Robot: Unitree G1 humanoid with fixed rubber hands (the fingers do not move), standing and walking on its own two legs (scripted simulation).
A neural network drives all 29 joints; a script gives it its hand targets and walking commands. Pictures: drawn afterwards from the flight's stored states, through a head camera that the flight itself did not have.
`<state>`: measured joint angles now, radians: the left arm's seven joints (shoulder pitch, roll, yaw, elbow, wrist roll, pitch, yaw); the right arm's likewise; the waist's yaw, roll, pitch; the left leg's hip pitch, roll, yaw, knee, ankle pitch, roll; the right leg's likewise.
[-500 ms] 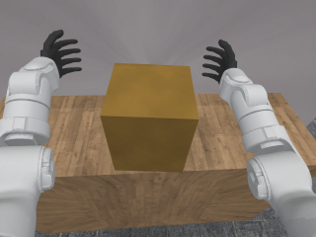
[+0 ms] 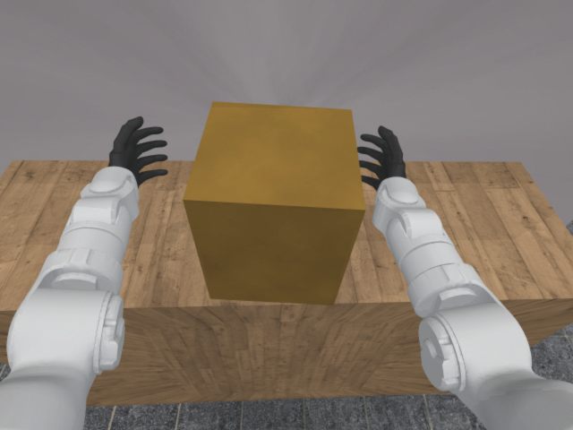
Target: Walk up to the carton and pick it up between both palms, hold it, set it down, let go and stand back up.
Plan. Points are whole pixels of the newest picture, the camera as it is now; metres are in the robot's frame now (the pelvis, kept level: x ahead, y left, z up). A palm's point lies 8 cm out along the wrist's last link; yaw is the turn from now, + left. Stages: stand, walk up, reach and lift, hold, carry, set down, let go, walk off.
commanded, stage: reach and lift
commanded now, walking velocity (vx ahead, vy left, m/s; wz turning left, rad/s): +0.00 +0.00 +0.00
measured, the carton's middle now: (276, 209) +0.43 +0.02 +0.05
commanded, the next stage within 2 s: none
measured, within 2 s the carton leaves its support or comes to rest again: neither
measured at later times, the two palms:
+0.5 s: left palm (144, 184) +0.44 +0.21 +0.10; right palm (382, 188) +0.43 -0.14 +0.10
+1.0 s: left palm (172, 183) +0.44 +0.17 +0.10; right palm (375, 201) +0.41 -0.13 +0.09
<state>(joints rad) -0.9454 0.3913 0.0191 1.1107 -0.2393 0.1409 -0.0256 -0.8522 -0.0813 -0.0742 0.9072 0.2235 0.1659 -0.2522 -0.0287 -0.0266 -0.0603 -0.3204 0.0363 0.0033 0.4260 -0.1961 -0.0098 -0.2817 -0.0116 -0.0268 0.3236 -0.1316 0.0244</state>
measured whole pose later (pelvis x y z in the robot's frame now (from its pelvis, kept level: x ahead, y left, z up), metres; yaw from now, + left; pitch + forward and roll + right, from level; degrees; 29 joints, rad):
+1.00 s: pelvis +0.02 +0.01 +0.00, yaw -1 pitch +3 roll -1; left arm -0.89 0.12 0.43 1.13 0.26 -0.11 -0.08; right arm -0.73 0.15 -0.49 0.87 -0.27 -0.10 -0.16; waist -0.02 -0.04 -0.02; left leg -0.23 0.03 0.03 0.38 -0.21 0.00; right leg -0.20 -0.02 -0.01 0.29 -0.14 0.04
